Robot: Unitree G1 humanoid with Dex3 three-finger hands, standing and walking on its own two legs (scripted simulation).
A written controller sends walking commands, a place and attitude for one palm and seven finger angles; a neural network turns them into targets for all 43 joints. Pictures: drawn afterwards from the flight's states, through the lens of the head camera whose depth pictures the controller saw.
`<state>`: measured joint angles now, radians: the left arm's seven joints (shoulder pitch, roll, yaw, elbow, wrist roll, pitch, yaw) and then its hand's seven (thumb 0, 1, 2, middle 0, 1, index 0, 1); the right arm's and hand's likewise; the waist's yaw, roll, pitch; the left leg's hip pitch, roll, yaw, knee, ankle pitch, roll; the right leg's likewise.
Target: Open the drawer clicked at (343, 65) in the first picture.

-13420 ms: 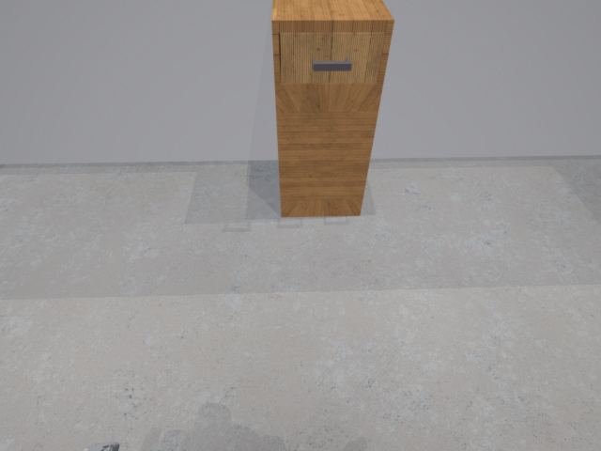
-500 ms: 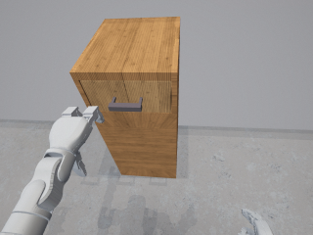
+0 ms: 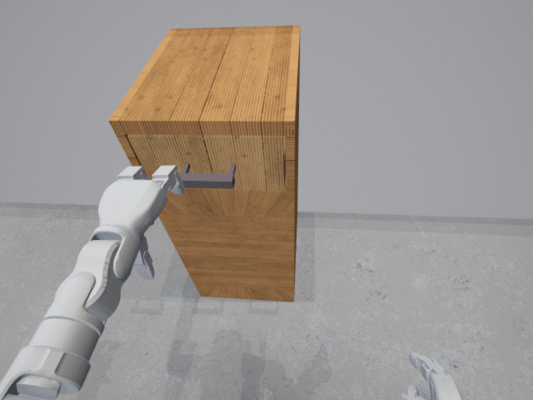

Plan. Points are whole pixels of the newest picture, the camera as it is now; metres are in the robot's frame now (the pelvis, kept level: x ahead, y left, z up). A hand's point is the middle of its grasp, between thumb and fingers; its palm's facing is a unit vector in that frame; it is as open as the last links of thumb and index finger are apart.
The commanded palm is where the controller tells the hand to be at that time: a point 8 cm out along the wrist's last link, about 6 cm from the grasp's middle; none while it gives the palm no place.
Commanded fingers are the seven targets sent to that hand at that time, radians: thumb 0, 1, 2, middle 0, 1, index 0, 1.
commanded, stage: move the hooked fingers above the handle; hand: left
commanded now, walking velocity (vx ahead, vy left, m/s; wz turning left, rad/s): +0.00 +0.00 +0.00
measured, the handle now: (207, 174) +0.55 +0.20 -0.02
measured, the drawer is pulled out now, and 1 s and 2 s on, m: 0.00 0.00 0.00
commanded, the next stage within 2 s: lower the fingers behind the handle in 1.82 s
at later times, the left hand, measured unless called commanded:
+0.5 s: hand (175, 194) +0.43 +0.22 +0.05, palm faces -0.04 -0.01 -1.00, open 13.8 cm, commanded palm +0.41 +0.22 +0.11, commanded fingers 0.00 -0.50 0.30 -0.30 -1.20 -0.30 -1.20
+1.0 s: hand (191, 177) +0.48 +0.21 +0.04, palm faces -0.04 -0.01 -1.00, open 13.8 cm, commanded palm +0.47 +0.22 +0.09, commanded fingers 0.00 -0.50 0.30 -0.30 -1.20 -0.30 -1.20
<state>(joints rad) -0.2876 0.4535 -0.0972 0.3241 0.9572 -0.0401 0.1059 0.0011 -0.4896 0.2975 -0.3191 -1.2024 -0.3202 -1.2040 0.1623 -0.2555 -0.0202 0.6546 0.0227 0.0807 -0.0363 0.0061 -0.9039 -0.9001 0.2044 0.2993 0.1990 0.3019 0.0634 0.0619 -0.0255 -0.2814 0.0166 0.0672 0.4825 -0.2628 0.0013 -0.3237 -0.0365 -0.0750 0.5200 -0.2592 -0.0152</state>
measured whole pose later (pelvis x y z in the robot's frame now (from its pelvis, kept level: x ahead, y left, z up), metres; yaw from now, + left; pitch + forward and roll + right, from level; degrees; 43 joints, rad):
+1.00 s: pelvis +0.01 +0.00 -0.01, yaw -1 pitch +14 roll +0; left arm -0.78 0.45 -0.06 0.98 1.07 -0.05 0.25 0.00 -0.49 0.30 -0.32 -1.20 -0.32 -1.20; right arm 0.33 -0.26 -0.06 0.70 0.01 0.10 -0.02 0.00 -0.90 -0.90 0.20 0.30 0.20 0.30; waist -0.08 0.04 -0.10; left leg -0.53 0.03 0.08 0.62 -0.33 0.01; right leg -0.57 -0.03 -0.05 0.63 -0.30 -0.01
